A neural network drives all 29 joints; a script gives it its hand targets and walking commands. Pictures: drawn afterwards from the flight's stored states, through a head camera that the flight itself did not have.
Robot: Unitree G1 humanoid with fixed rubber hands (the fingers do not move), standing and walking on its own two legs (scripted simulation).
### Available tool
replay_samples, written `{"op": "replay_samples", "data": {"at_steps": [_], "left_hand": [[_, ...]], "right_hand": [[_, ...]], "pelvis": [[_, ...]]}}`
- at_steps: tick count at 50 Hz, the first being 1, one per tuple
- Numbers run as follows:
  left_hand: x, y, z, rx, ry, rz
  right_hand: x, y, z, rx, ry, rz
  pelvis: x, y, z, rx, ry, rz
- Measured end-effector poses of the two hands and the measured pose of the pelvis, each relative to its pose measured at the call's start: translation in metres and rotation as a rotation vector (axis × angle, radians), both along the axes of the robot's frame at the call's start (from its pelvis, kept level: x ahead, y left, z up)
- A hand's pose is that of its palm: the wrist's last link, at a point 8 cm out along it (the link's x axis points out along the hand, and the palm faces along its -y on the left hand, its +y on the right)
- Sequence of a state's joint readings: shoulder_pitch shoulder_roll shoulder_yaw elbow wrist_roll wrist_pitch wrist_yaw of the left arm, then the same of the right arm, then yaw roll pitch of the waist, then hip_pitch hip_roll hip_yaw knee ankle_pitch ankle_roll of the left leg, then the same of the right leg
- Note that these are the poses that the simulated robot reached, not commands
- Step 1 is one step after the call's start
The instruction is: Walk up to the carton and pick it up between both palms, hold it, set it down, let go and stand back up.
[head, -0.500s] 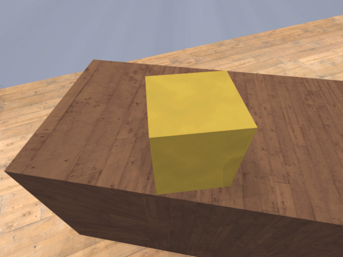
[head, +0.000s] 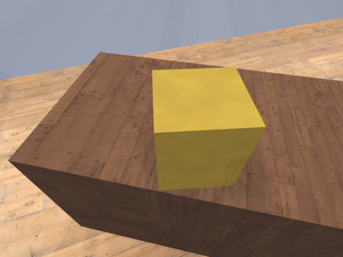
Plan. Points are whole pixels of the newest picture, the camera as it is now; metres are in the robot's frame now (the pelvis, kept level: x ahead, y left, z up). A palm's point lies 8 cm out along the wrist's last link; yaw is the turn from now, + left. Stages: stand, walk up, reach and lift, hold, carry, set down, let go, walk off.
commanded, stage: walk up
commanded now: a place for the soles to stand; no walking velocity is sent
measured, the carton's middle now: (195, 131) +0.41 -0.03 +0.06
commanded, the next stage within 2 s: reach and lift in 0.12 s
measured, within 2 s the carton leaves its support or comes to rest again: neither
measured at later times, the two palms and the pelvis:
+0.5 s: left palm (88, 256) +0.14 +0.22 -0.08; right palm out of the picture +0.07 -0.27 -0.08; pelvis -0.05 -0.02 +0.01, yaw -8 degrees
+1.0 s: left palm out of the picture +0.13 +0.20 -0.04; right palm out of the picture +0.09 -0.25 -0.05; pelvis -0.06 -0.01 +0.01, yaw -10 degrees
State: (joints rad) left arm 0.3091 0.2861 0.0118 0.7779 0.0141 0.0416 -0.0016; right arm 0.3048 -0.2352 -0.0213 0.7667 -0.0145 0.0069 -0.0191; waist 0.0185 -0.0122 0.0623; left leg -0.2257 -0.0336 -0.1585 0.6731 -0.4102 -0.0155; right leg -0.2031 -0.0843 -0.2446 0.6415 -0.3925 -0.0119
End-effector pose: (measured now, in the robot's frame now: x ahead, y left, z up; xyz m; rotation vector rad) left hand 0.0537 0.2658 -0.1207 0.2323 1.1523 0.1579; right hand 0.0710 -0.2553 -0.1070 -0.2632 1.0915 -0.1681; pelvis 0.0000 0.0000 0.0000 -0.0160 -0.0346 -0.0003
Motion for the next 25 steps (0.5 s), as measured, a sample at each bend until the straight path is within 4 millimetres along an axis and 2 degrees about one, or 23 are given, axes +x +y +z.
{"op": "replay_samples", "data": {"at_steps": [7, 9, 11, 13, 16, 18, 20, 25], "left_hand": [[-0.005, -0.002, 0.001, 0.002, -0.006, 0.002], [0.0, 0.0, -0.001, 0.014, 0.034, 0.021], [0.019, 0.002, -0.003, 0.034, 0.06, 0.011], [0.046, -0.001, 0.001, 0.046, 0.022, -0.017], [0.087, -0.015, 0.021, 0.045, -0.107, -0.068], [0.103, -0.027, 0.037, 0.033, -0.179, -0.099], [0.107, -0.037, 0.047, 0.014, -0.215, -0.116], [0.085, -0.049, 0.045, -0.03, -0.182, -0.079]], "right_hand": [[0.004, -0.002, 0.001, 0.002, -0.02, 0.013], [0.011, -0.005, -0.006, -0.005, -0.039, 0.026], [0.022, -0.006, -0.014, 0.015, -0.072, 0.017], [0.034, -0.004, -0.015, 0.039, -0.132, 0.019], [0.042, -0.001, -0.006, 0.066, -0.227, 0.028], [0.038, 0.0, 0.005, 0.073, -0.271, 0.028], [0.029, -0.002, 0.016, 0.07, -0.291, 0.027], [0.0, -0.011, 0.032, 0.046, -0.282, 0.013]], "pelvis": [[-0.003, -0.002, 0.0, -0.001, -0.004, 0.007], [-0.008, -0.003, -0.004, 0.001, 0.03, -0.035], [-0.017, -0.004, -0.01, 0.0, 0.051, -0.072], [-0.027, -0.006, -0.014, -0.003, 0.052, -0.091], [-0.039, -0.008, -0.013, -0.011, 0.03, -0.108], [-0.043, -0.01, -0.007, -0.011, 0.006, -0.116], [-0.046, -0.013, 0.0, -0.005, -0.014, -0.123], [-0.053, -0.017, 0.01, 0.015, -0.035, -0.145]]}}
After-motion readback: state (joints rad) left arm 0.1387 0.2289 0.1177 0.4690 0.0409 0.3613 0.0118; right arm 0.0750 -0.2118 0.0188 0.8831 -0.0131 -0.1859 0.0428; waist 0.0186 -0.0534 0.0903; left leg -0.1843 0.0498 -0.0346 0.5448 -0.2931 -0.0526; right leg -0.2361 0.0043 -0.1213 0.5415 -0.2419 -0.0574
